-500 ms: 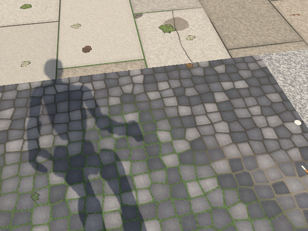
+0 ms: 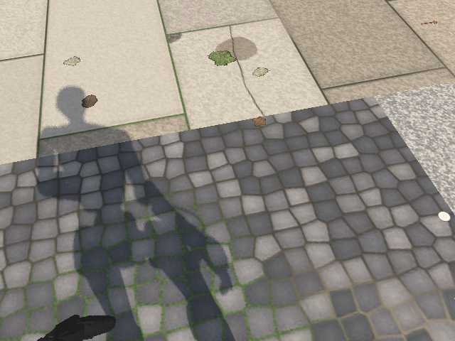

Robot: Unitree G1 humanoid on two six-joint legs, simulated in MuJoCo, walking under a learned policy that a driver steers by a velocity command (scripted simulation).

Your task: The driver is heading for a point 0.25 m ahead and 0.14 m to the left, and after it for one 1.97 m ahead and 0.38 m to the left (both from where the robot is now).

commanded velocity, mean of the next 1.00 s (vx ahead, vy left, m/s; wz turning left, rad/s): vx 0.50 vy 0.00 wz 0.41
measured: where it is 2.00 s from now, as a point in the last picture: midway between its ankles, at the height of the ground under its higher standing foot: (139, 204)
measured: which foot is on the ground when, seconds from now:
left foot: up 0.00-0.44, down 0.46-0.96, up 0.98-1.00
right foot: down 0.00-0.44, up 0.46-0.92, down 0.94-1.00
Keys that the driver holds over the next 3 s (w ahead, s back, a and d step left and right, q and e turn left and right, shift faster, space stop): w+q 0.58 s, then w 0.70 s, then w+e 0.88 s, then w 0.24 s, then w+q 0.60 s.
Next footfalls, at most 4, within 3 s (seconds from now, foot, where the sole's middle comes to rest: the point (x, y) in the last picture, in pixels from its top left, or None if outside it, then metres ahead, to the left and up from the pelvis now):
0.46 left None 0.37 0.14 -0.77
0.94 right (210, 269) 0.71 0.05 -0.77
1.46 left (106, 237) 0.86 0.39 -0.77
2.00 right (166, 160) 1.18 0.19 -0.77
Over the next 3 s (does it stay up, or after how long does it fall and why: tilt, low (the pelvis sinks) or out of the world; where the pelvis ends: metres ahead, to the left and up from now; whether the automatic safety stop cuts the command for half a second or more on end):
stays up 1.58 0.27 0.00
